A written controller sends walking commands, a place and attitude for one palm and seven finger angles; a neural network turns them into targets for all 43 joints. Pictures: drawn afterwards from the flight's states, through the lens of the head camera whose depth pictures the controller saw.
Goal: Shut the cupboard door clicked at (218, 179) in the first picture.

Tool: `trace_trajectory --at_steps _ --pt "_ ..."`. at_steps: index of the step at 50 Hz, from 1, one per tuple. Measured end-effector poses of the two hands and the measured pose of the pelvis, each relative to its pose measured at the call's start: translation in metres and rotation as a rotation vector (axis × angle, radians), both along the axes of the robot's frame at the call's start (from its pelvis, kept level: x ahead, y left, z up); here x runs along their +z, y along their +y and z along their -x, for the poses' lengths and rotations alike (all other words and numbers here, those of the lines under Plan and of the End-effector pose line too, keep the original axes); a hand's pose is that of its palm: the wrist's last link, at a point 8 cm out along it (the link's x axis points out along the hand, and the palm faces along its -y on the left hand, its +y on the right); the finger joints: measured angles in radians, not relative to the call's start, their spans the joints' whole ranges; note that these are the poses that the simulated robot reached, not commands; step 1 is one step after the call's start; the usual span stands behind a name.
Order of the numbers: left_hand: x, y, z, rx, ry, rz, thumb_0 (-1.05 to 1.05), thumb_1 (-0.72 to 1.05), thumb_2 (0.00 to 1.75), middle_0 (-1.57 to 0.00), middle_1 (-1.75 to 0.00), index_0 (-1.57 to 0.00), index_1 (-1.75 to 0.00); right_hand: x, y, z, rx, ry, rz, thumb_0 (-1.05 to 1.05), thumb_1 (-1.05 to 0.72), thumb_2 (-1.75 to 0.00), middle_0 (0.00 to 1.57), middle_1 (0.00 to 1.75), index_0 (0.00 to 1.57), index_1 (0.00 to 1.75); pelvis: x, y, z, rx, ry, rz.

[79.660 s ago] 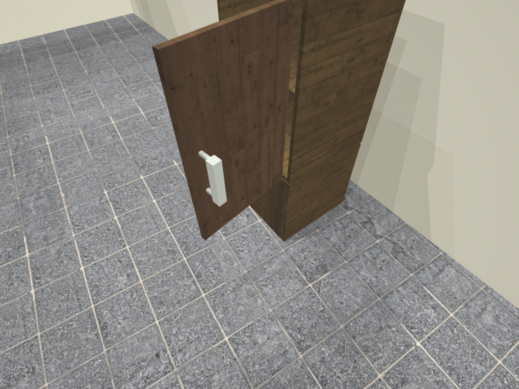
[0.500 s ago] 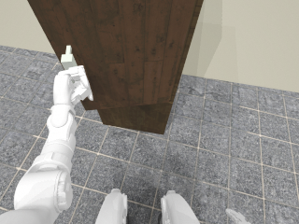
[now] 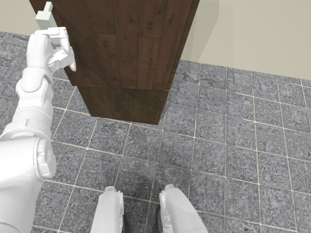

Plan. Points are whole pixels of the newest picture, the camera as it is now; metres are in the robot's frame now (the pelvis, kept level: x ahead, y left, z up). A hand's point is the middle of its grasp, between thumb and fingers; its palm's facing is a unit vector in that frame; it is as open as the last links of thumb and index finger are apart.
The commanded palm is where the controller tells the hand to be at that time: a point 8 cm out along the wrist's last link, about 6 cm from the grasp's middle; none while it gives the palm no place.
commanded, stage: push the door shut along its arc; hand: left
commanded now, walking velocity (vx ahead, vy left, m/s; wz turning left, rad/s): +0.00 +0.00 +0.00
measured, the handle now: (57, 36) +0.61 +0.20 +0.06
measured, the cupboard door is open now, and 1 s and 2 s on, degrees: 7 0 0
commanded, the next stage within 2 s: pull the fist back off the door in 0.54 s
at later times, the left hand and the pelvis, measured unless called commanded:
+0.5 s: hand (74, 44) +0.57 +0.16 +0.08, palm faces -0.18 -0.98 -0.03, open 3.2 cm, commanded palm +0.60 +0.14 +0.07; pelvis +0.00 +0.01 -0.02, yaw -1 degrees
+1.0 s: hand (83, 39) +0.58 +0.13 +0.07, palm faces +0.15 -0.99 -0.04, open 3.2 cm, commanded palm +0.56 +0.14 +0.07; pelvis -0.03 +0.00 -0.02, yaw -2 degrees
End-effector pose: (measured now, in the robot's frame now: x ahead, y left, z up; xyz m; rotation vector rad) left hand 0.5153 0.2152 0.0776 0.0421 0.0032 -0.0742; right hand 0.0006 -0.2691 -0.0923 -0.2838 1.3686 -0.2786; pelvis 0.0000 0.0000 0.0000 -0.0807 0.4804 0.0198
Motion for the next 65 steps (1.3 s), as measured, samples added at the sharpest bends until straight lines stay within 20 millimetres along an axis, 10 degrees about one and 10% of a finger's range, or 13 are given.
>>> trace_trajectory --at_steps 19,33,42,54,65 --pt "0.0 -0.005 -0.04 -0.083 0.012 0.011 0.02 0.9 0.9 -1.31 -1.5 -1.32 -1.5 -0.001 0.025 0.02 -0.019 0.049 -0.005 0.0 -0.9 -0.9 0.2 0.3 0.2 0.3 -0.01 0.012 0.0 -0.002 0.052 0.031" --pt "0.0 -0.003 -0.041 -0.108 0.007 0.005 0.02 0.9 0.9 -1.36 -1.5 -1.36 -1.5 -0.006 0.017 0.028 0.008 0.017 0.054 0.0 -0.9 -0.9 0.2 0.3 0.2 0.3 -0.026 0.008 0.018 0.009 0.064 0.053" --pt "-0.003 -0.025 -0.037 0.287 -0.004 0.06 0.02 0.9 0.9 -1.34 -1.5 -1.4 -1.5 -0.01 0.022 0.041 0.058 0.018 0.01 0.0 -0.9 -0.9 0.2 0.3 0.2 0.3 -0.028 0.004 0.029 0.004 0.076 0.045" --pt "0.0 -0.037 -0.039 0.191 0.016 0.029 0.02 0.9 0.9 -1.31 -1.5 -1.32 -1.5 -0.007 0.033 0.079 -0.051 0.106 -0.079 0.0 -0.9 -0.9 0.2 0.3 0.2 0.3 -0.016 -0.001 0.021 -0.023 0.06 0.02" --pt "-0.017 -0.048 -0.017 0.21 0.012 0.043 0.02 0.9 0.9 -1.3 -1.5 -1.3 -1.5 0.004 0.027 0.036 -0.059 0.081 -0.109 0.0 -0.9 -0.9 0.2 0.3 0.2 0.3 0.008 0.002 -0.01 -0.041 0.032 -0.011"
